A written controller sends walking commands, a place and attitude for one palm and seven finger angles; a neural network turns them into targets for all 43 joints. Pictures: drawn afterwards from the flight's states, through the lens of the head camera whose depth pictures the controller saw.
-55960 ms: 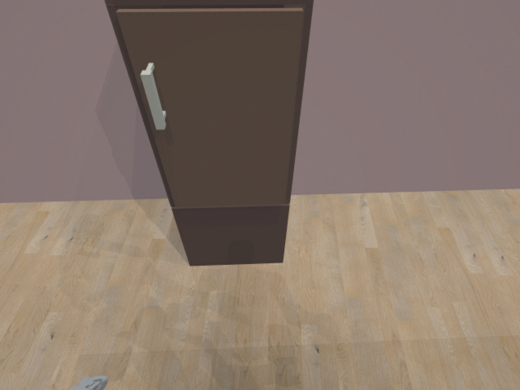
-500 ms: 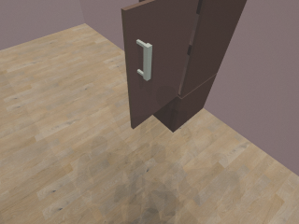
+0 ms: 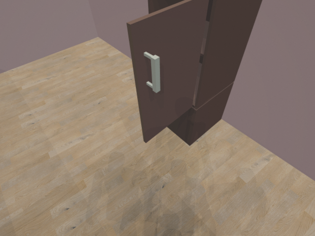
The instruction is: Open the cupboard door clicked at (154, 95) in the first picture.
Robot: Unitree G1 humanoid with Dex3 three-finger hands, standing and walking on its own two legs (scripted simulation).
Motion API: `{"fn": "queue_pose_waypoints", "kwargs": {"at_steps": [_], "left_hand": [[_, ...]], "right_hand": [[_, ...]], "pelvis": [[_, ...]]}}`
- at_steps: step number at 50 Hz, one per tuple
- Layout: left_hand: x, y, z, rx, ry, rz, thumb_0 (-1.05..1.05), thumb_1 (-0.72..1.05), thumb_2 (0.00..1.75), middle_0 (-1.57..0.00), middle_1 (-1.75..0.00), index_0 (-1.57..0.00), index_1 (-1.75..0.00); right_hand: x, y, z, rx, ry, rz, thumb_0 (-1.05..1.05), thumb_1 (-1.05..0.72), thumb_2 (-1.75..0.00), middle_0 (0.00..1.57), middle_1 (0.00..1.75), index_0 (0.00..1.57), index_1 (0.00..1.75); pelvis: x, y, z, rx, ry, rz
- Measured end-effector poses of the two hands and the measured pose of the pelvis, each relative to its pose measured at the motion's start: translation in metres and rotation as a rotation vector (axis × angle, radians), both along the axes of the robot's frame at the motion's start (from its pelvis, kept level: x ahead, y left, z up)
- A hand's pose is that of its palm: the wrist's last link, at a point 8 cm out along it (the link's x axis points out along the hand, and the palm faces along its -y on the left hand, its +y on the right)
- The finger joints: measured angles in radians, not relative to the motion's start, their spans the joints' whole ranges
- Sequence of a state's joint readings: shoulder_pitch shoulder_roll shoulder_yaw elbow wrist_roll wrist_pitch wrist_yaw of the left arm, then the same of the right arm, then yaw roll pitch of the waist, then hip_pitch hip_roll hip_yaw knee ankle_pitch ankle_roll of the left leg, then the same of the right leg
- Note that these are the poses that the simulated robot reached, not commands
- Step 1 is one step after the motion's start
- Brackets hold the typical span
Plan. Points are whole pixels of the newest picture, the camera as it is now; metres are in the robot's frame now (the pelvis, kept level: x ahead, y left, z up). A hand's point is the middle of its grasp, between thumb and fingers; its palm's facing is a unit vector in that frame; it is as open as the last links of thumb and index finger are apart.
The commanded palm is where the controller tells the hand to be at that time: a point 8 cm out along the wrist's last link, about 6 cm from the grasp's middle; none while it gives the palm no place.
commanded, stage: let the arm hang, fingers relaxed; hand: left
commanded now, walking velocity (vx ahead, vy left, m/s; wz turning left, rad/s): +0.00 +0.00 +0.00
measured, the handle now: (151, 72) +0.61 +0.05 +0.08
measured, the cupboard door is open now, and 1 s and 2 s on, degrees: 92 92 92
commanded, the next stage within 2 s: look to check the result in 0.28 s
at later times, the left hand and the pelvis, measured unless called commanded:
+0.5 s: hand out of the picture +0.08 +0.21 -0.16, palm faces +0.01 -0.96 -0.29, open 7.3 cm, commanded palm none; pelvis +0.03 -0.01 +0.00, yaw +0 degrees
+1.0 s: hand out of the picture +0.13 +0.22 -0.15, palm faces -0.01 -0.94 -0.33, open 7.3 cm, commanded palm none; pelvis +0.05 -0.02 +0.01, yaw +0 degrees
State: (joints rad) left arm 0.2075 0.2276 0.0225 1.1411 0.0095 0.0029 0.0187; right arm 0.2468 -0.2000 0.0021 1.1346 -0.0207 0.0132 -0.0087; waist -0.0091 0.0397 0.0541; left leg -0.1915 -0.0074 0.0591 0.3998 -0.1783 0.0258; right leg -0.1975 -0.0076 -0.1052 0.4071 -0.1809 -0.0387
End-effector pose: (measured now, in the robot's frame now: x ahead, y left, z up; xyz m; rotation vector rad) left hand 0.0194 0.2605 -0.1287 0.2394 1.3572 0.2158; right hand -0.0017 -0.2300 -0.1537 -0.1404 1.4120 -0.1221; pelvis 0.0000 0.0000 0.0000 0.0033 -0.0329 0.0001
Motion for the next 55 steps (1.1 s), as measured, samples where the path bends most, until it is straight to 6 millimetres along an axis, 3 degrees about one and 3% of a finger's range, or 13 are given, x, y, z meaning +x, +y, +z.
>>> {"fn": "queue_pose_waypoints", "kwargs": {"at_steps": [11,36,45,55], "left_hand": [[0.043,-0.016,-0.003,-0.049,-0.075,-0.034,0.0,0.91,0.9,-0.2,-0.3,-0.2,-0.3],[0.068,0.008,0.013,0.042,-0.062,-0.03,0.0,0.91,0.9,-0.2,-0.3,-0.2,-0.3],[0.09,0.004,0.014,0.044,-0.094,-0.051,0.0,0.91,0.9,-0.2,-0.3,-0.2,-0.3],[0.107,-0.001,0.014,0.033,-0.117,-0.069,0.0,0.91,0.9,-0.2,-0.3,-0.2,-0.3]], "right_hand": [[0.03,-0.015,0.009,-0.047,-0.044,0.012,0.0,-0.91,-0.9,0.2,0.3,0.2,0.3],[0.105,-0.054,0.02,-0.104,-0.128,0.058,0.01,-0.91,-0.9,0.2,0.3,0.2,0.3],[0.115,-0.065,0.024,-0.122,-0.142,0.057,0.01,-0.91,-0.9,0.2,0.3,0.2,0.3],[0.112,-0.069,0.026,-0.131,-0.131,0.044,0.01,-0.91,-0.9,0.2,0.3,0.2,0.3]], "pelvis": [[0.011,-0.001,0.003,0.005,0.003,0.001],[0.04,-0.013,0.006,0.004,0.016,0.005],[0.047,-0.017,0.006,0.004,0.017,0.001],[0.052,-0.019,0.006,0.004,0.017,-0.006]]}}
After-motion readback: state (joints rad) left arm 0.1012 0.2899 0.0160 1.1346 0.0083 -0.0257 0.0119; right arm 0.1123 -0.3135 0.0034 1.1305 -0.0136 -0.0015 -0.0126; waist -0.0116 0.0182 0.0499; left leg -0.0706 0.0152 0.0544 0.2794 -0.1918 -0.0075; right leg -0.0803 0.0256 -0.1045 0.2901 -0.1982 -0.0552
